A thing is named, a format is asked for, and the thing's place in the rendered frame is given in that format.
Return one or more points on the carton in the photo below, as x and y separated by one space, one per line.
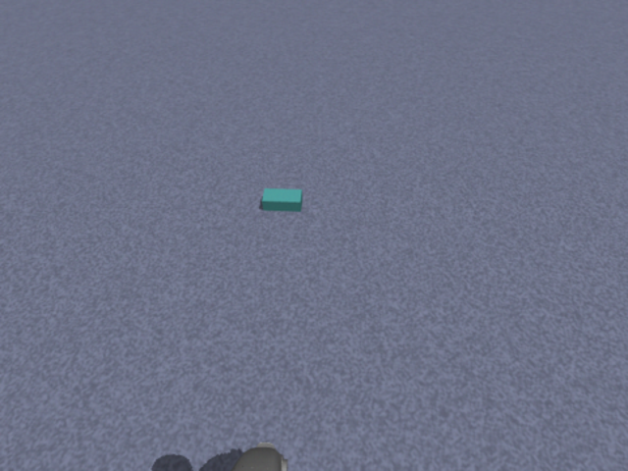
277 199

